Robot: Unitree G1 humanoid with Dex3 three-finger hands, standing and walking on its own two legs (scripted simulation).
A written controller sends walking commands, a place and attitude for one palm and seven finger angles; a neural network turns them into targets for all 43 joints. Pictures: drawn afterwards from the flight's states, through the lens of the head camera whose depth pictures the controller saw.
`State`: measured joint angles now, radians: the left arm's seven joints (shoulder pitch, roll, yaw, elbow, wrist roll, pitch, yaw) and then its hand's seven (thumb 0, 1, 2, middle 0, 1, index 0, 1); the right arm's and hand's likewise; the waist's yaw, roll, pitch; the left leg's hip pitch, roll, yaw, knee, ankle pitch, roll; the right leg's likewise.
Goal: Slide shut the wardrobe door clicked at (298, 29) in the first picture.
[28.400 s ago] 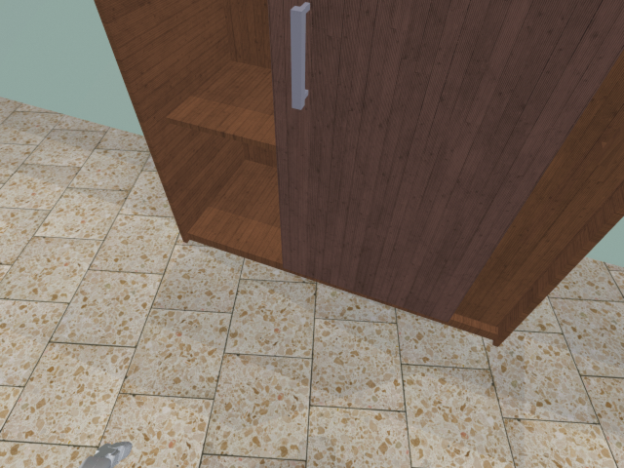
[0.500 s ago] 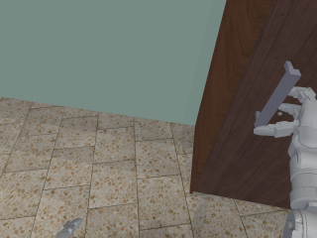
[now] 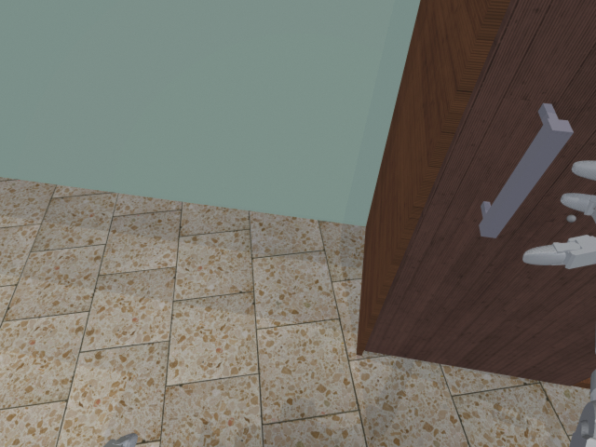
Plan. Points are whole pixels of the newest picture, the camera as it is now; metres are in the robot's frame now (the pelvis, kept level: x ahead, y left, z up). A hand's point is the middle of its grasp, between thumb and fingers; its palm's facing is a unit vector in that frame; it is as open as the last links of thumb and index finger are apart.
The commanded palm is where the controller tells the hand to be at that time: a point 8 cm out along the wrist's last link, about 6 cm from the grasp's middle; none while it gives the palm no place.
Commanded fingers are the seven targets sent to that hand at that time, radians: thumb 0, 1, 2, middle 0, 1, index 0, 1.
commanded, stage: slip the hand off the handle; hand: right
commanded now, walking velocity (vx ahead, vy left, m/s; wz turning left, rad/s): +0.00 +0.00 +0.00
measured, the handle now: (514, 176) +0.47 -0.25 +0.12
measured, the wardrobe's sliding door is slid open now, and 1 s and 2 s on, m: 0.00 0.00 0.00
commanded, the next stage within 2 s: draw the hand back to the body in 0.54 s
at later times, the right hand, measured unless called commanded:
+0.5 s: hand (594, 285) +0.31 -0.30 +0.11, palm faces +0.35 +0.91 -0.22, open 14.7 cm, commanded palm +0.27 -0.33 +0.13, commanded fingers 0.00 0.55 -0.20 0.25 1.15 0.25 1.15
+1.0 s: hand out of the picture +0.26 -0.29 +0.14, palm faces +0.17 +0.99 -0.01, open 14.7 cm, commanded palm +0.22 -0.32 +0.15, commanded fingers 0.00 0.55 -0.20 0.25 1.15 0.25 1.15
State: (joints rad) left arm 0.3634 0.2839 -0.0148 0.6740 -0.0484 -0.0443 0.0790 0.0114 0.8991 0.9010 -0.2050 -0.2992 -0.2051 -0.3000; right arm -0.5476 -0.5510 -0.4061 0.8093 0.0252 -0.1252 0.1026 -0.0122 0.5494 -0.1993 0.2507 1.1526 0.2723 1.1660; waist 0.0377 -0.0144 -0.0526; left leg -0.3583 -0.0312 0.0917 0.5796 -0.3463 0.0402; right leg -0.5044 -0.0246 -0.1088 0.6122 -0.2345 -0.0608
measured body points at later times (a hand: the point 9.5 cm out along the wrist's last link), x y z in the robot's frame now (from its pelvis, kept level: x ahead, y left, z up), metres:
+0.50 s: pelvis -0.01 -0.01 +0.00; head +0.00 +0.00 +0.45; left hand +0.18 +0.22 -0.08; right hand +0.29 -0.35 +0.12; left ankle -0.03 +0.09 -0.73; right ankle +0.05 -0.08 -0.73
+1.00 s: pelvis -0.01 +0.01 +0.00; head -0.03 +0.02 +0.45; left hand +0.16 +0.25 -0.07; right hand +0.25 -0.34 +0.14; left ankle -0.03 +0.09 -0.73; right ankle +0.05 -0.08 -0.73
